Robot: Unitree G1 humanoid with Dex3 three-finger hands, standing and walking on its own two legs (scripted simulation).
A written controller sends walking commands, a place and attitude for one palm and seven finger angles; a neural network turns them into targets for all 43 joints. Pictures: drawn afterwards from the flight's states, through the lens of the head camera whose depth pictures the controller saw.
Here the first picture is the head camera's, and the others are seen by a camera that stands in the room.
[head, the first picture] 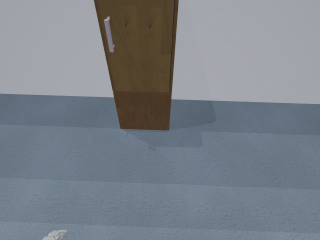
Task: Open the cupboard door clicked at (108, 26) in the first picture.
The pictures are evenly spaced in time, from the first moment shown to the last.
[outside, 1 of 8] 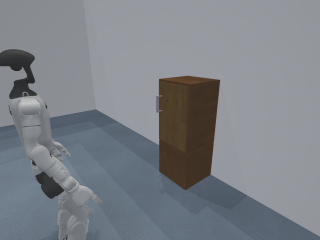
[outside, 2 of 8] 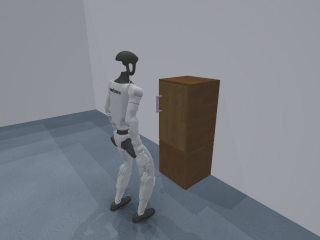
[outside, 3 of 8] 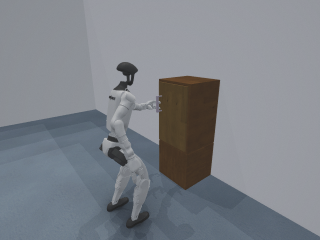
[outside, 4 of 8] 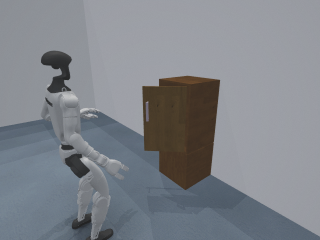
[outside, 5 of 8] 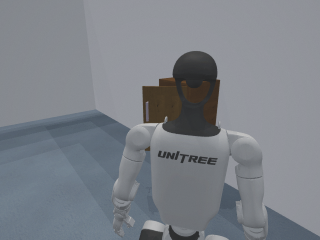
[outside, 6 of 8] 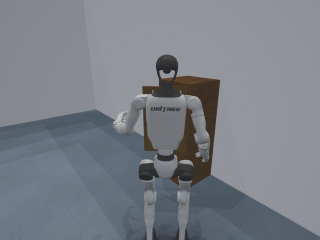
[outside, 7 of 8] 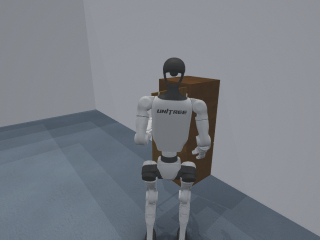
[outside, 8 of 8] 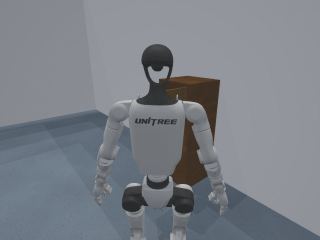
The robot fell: no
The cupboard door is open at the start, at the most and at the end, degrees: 0 94 94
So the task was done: yes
